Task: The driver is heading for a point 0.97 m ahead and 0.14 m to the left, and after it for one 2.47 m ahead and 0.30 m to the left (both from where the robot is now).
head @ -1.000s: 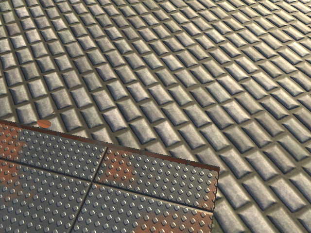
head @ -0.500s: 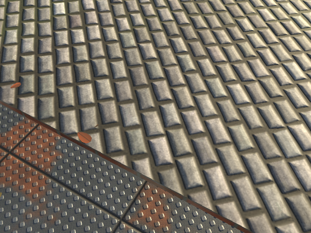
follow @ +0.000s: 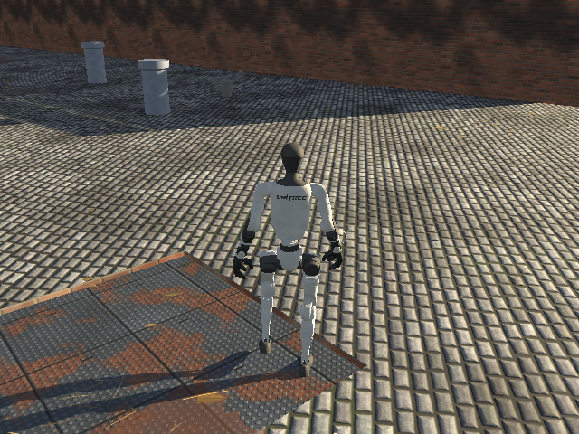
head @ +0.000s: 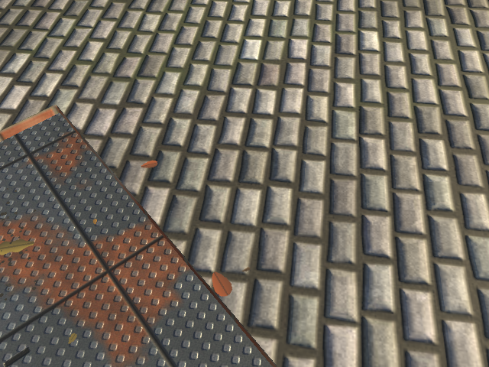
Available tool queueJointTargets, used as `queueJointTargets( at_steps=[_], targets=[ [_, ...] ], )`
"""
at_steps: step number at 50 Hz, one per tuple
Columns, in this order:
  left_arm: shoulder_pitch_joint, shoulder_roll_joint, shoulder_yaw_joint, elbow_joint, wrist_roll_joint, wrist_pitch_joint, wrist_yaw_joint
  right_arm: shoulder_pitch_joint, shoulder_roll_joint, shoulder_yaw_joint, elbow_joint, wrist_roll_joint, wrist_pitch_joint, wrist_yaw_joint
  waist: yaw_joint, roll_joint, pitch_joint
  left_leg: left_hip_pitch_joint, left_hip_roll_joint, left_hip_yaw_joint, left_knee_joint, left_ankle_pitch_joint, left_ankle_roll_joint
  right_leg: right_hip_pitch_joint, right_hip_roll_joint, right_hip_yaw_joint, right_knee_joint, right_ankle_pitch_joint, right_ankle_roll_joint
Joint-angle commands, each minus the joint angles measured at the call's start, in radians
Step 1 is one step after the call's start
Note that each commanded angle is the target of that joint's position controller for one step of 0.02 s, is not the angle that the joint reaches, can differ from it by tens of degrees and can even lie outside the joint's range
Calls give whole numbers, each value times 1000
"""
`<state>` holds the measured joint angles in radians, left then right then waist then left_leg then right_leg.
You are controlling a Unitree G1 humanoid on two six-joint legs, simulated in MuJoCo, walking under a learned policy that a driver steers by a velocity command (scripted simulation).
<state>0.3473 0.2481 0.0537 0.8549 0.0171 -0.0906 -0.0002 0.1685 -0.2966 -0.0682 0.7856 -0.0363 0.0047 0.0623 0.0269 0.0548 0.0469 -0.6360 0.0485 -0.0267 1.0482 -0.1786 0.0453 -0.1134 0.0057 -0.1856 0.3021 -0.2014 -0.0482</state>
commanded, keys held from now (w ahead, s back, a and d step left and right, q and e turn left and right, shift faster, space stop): w+q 0.28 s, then w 0.72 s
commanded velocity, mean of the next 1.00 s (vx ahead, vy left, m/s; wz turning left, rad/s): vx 0.50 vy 0.00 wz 0.30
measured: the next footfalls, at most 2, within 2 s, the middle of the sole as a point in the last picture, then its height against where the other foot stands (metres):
left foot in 0.26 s outside the picture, level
right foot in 0.78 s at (258, 307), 0.05 m higher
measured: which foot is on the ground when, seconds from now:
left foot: up 0.00-0.24, down 0.26-0.82, up 0.84-1.00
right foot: down 0.00-0.26, up 0.28-0.76, down 0.78-1.00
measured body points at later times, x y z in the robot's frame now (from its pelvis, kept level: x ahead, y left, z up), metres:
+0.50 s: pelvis +0.26 +0.07 +0.00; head +0.28 +0.09 +0.45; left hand +0.31 +0.35 -0.13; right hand +0.38 -0.18 -0.13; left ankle +0.23 +0.11 -0.75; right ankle +0.33 -0.09 -0.64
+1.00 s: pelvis +0.55 +0.09 +0.03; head +0.57 +0.09 +0.48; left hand +0.52 +0.36 -0.10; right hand +0.72 -0.12 -0.10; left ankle +0.50 +0.22 -0.63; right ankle +0.58 +0.03 -0.70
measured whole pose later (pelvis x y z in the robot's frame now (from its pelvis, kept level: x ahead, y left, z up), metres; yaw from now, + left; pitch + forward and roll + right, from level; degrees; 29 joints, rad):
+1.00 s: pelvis +0.55 +0.09 +0.03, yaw +17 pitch +0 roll -1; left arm 0.33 0.23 0.04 0.87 0.01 -0.07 -0.01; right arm 0.24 -0.25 -0.04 0.82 -0.03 -0.04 0.02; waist 0.00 0.05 0.03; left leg -0.52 0.02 -0.06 1.11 -0.25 0.07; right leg -0.25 0.06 -0.13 0.50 -0.25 -0.09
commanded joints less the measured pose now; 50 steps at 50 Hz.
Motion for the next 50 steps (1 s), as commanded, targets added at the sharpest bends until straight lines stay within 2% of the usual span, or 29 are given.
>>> queueJointTargets(
  at_steps=[1, 4, 8, 10, 11, 12, 13, 14, 15, 16, 17, 18, 19, 20, 22, 25, 30, 35, 37, 38, 39, 40, 41, 42, 43, 44, 45, 47, 50],
  targets=[
    [2, 112, 22, -47, -1, -15, 1, -59, -10, 9, -72, 4, -9, 14, -12, -131, -1, -57, 26, 12, -108, 111, -12, 43, -258, 103, -149, 286, -92],
    [35, 125, 25, -33, -3, -11, 5, -160, 11, 23, -105, 2, -15, 26, 15, -134, 23, -14, 19, 73, -271, 170, -1, 64, -259, 32, -136, 329, -77],
    [80, 151, 30, -8, 0, 8, 14, -225, 3, 26, -138, -8, -14, 28, 30, -143, 37, 30, -14, 140, -395, 60, 43, 167, -287, -24, -69, 508, -62],
    [84, 179, 35, 2, 1, 22, 20, -189, -11, 18, -134, -13, -13, 17, 5, -164, -2, 119, -75, 177, -428, -51, 81, 215, -293, -58, 59, 819, -53],
    [82, 194, 38, 3, 2, 32, 22, -120, -24, 10, -115, -12, -17, 10, -28, -168, -51, 194, -115, 187, -445, -98, 105, 234, -295, -67, 184, 947, -54],
    [72, 204, 39, -2, -2, 41, 21, 3, -42, -3, -78, -15, -26, -1, -81, -152, -126, 339, -153, 183, -505, -92, 133, 198, -289, -82, 369, 943, -46],
    [53, 197, 35, -21, -4, 44, 19, 169, -88, -26, -25, -24, -34, -17, -160, -91, -221, 591, -116, 94, -578, -65, 171, 33, -268, -94, 627, 730, -13],
    [79, 77, 9, -88, -13, 37, 3, 192, -206, -56, -29, -25, -32, -31, -113, 117, -315, 909, 189, -347, -596, -139, 269, -376, -151, -82, 952, -59, 43],
    [4, 125, 19, -139, -7, 31, -3, 224, -254, -67, -55, 3, -20, -36, -138, 107, -380, 989, 322, -742, -745, -54, 361, -591, -7, 94, 1158, -354, 69],
    [-94, 135, 20, -153, -4, 26, -5, 212, -215, -59, -29, 11, -12, -47, -143, -20, -240, 915, 286, -540, -751, 50, 322, -683, -78, 178, 1155, -234, 51],
    [-78, 107, 7, -142, -12, 14, -7, 164, -153, -42, -18, 20, -18, -52, -97, -39, -135, 764, 249, -409, -759, 168, 286, -642, -113, 177, 1069, -156, 41],
    [-52, 102, 7, -119, -6, 16, -8, 113, -105, -26, -18, 18, -28, -53, -46, -68, -79, 651, 186, -312, -775, 269, 234, -573, -141, 183, 979, -129, 39],
    [-21, 99, 6, -107, 11, 33, -10, 83, -82, -16, -19, 21, -38, -57, -11, -42, -63, 575, 142, -251, -790, 342, 214, -510, -151, 185, 954, -124, 45],
    [18, 93, 5, -91, 20, 51, -14, 70, -64, -8, -21, 22, -50, -57, 8, -20, -79, 536, 118, -207, -805, 379, 205, -464, -152, 183, 954, -112, 51],
    [19, 84, 7, -90, 21, 71, -21, 107, -69, -6, 1, 29, -71, -52, 19, -11, -87, 520, 99, -174, -823, 438, 209, -480, -140, 167, 975, -95, 60],
    [-81, 68, 2, -123, 28, 85, -20, 169, -79, -6, 31, 30, -75, -53, -6, -11, -31, 528, 95, -166, -862, 340, 193, -606, -157, 163, 947, -60, 67],
    [-269, 59, -10, -195, 30, 87, -22, 279, -78, 4, 62, 26, -75, -59, -64, -11, 25, 648, 113, -166, -885, 371, 189, -779, -154, 131, 847, -24, 57],
    [-375, 31, -33, -252, 19, 76, -35, 338, -83, 14, 98, 20, -74, -61, -91, 17, 42, 723, 136, -115, -883, 615, 190, -701, -87, 61, 658, -61, -3],
    [-290, 32, -32, -240, 10, 73, -26, 292, -95, 18, 103, 13, -76, -62, -27, 39, -1, 708, 139, -58, -794, 974, 160, -525, -15, 23, 596, -138, -55],
    [-201, 50, -24, -214, 6, 73, -16, 284, -104, 16, 107, 10, -77, -65, 13, 56, -52, 709, 145, -46, -696, 1186, 143, -408, 36, 11, 569, -186, -77],
    [-47, 71, -11, -169, 1, 66, -6, 264, -118, 12, 109, 8, -77, -67, 87, 58, -121, 693, 138, -37, -528, 1241, 124, -246, 63, 37, 487, -170, -98],
    [115, 115, 8, -124, 12, 56, 6, 216, -120, 11, 94, 19, -83, -66, 174, 27, -195, 556, 104, -12, -291, 1052, 95, -5, 8, 146, 369, -134, -130],
    [234, 267, 55, -95, 30, 52, 14, 241, -65, 21, 37, 59, -90, -56, 186, -230, -308, 261, -82, 63, 152, 473, 31, 223, -280, 646, 174, -338, -256],
    [149, 241, 44, -88, -1, 56, 3, 236, -67, 15, 23, 10, -98, -46, 97, -273, -303, 105, -181, -93, 300, -194, 49, 201, -372, 1010, -13, -186, -278],
    [12, 205, 38, -106, -13, 51, -1, 237, -48, 14, 18, 0, -91, -46, 18, -167, -154, 38, -118, -140, 356, -181, 57, 68, -383, 880, 8, -246, -276],
    [-44, 128, 21, -107, -7, 45, -7, 194, -58, 14, 12, 2, -86, -42, 3, -48, -54, 31, -68, -99, 312, -141, 59, -52, -350, 744, -13, -235, -250],
    [-70, 88, 9, -95, -1, 37, -8, 182, -35, 13, 9, 9, -79, -41, -28, -34, 4, 46, -31, -85, 228, -130, 56, -132, -299, 623, -48, -209, -212],
    [-80, 51, 2, -65, -1, 13, -9, 219, -11, 19, 24, 6, -51, -40, -68, -98, 21, 127, -5, -71, 123, -100, 30, -209, -229, 445, -94, -31, -171],
    [-5, 75, 12, -14, -12, -12, -9, 132, -6, 19, -6, 7, -38, -34, -58, -102, 15, 57, 17, -26, 29, -9, 0, -123, -202, 333, -160, 173, -183]
  ],
)
Keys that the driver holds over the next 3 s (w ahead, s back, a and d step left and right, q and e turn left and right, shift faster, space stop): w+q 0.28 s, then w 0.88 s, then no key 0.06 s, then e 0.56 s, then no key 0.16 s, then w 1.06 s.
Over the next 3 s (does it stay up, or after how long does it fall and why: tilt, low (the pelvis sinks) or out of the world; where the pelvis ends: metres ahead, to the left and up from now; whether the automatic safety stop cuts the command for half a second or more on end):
stays up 1.22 0.09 0.05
